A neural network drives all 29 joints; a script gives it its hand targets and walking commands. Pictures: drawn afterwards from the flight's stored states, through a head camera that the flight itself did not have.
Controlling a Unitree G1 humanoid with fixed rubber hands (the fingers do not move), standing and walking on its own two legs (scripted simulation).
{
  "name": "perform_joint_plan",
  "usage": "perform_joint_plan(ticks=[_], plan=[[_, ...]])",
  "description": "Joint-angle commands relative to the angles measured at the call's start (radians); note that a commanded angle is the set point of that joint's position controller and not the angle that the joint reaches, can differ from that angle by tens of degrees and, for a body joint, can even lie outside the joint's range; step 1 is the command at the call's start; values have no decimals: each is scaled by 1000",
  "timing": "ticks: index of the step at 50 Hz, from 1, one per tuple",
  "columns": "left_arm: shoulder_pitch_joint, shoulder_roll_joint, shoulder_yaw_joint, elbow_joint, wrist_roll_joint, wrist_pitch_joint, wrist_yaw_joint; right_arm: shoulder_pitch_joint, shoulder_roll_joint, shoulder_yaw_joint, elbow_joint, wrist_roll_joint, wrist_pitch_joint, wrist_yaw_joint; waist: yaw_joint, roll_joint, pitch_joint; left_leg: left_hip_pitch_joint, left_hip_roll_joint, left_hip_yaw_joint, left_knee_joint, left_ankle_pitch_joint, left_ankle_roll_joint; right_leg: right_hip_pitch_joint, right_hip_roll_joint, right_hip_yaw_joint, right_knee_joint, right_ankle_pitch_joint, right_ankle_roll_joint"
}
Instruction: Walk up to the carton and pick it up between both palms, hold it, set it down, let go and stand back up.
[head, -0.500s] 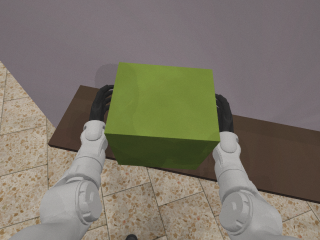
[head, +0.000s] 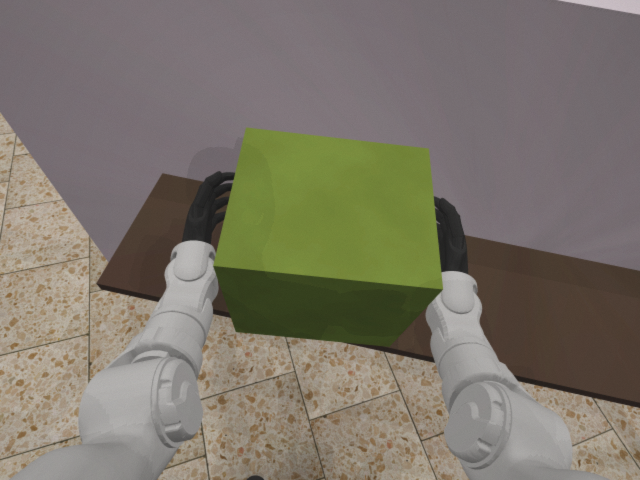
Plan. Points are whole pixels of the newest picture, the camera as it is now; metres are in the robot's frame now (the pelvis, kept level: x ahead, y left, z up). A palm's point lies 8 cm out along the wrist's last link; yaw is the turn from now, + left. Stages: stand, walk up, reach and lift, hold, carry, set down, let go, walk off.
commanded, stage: reach and lift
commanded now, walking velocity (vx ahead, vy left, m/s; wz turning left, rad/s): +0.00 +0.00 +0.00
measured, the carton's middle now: (324, 247) +0.42 +0.01 +0.00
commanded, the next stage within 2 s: none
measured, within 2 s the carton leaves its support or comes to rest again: neither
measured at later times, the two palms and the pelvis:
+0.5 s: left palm (193, 219) +0.40 +0.18 +0.07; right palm (455, 247) +0.39 -0.15 +0.07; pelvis +0.02 +0.00 +0.01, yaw +0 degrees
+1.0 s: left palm (168, 207) +0.37 +0.19 +0.14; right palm (474, 244) +0.36 -0.14 +0.13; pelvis -0.01 +0.00 +0.01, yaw +1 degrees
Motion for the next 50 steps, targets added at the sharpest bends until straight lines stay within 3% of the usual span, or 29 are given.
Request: perform_joint_plan(ticks=[1,8,15,17,20,22,27,34,37,38,42,44,50], plan=[[-636,-501,-233,-61,56,-41,-95,-643,497,296,-45,-107,-65,146,30,70,-627,290,11,8,7,131,-33,344,-86,53,18,288,60],[-604,-510,-269,-82,9,-14,-108,-631,521,409,-96,-42,-33,138,20,28,-662,266,6,-8,0,178,-24,468,-80,69,46,469,88],[-578,-582,-387,-180,-59,22,-115,-594,537,524,-156,60,3,122,-14,74,-662,387,8,-34,36,313,-54,464,-62,69,41,552,87],[-556,-582,-415,-221,-56,41,-115,-580,539,566,-191,93,16,118,8,88,-660,415,2,-31,46,360,-59,472,-58,68,38,580,85],[-542,-604,-488,-316,-96,67,-110,-566,553,662,-264,172,43,108,-1,101,-696,460,1,-51,71,445,-66,494,-49,74,49,652,89],[-549,-629,-527,-368,-120,89,-109,-565,553,708,-321,200,69,102,-5,130,-668,462,-2,-57,63,433,-73,496,-49,86,39,616,86],[-491,-645,-562,-482,-121,203,-109,-547,527,771,-399,305,171,94,-17,123,-535,568,2,-64,70,448,-81,456,-38,83,0,527,85],[-477,-620,-527,-620,-131,417,-136,-586,499,781,-541,379,335,91,-12,43,-399,557,-7,-63,-10,235,-38,495,-47,88,-50,327,98],[-436,-599,-497,-655,-114,513,-160,-592,477,778,-609,397,388,87,-18,24,-322,545,-17,-56,-35,187,-17,541,-58,92,-55,319,110],[-410,-581,-470,-649,-94,545,-171,-600,463,765,-623,392,402,85,-3,20,-283,538,-23,-45,-48,144,-10,553,-62,98,-64,292,114],[-421,-565,-443,-703,-92,627,-193,-651,446,728,-665,395,427,90,-15,19,-243,528,-25,-33,-77,57,8,540,-71,85,-83,180,114],[-433,-561,-467,-769,-97,654,-191,-623,433,709,-670,384,433,96,-30,56,-260,584,-24,-34,-69,78,-4,513,-64,72,-80,175,107],[-426,-529,-500,-847,-98,721,-182,-600,397,674,-682,371,446,104,-53,91,-275,671,-18,-33,-51,88,-17,451,-52,34,-85,105,97]])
